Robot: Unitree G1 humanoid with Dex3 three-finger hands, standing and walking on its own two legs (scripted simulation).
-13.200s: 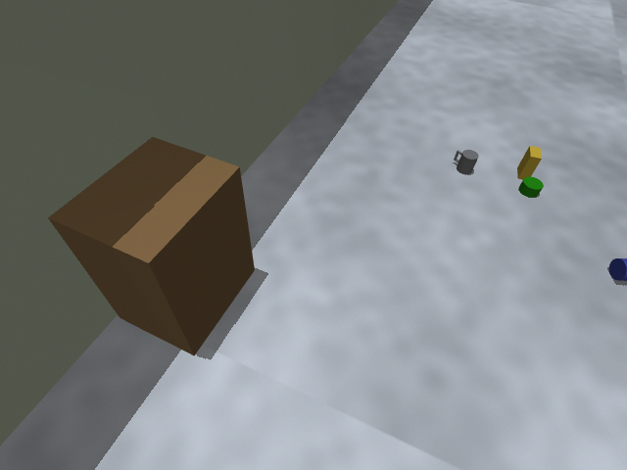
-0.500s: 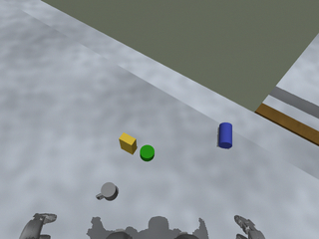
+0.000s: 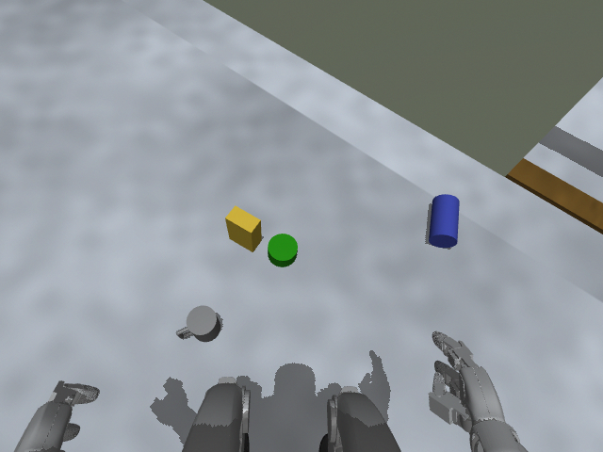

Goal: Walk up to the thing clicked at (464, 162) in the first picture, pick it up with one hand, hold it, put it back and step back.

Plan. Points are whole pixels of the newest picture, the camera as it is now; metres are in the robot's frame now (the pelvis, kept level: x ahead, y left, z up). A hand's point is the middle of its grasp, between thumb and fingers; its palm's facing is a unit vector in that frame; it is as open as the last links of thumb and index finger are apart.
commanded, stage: rise first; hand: left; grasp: from above
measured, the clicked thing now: (198, 326) +0.40 +0.24 -0.60
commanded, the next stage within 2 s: approach in 1.86 s
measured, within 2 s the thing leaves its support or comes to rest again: neither
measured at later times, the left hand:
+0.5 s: hand (138, 370) +0.26 +0.28 -0.33, palm faces -0.43 -0.40 -0.81, open 14.1 cm
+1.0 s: hand (154, 346) +0.31 +0.29 -0.42, palm faces -0.46 -0.14 -0.88, open 14.2 cm
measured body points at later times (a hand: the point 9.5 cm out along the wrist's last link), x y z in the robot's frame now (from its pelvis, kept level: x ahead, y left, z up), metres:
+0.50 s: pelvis -0.07 -0.01 -0.19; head +0.14 +0.00 +0.21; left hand +0.28 +0.30 -0.28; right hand +0.10 -0.28 -0.33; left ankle +0.02 +0.11 -0.61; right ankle +0.00 -0.13 -0.61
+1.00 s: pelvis -0.09 +0.00 -0.27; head +0.13 +0.03 +0.13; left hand +0.33 +0.29 -0.37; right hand +0.00 -0.29 -0.39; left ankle +0.02 +0.11 -0.61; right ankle +0.00 -0.13 -0.61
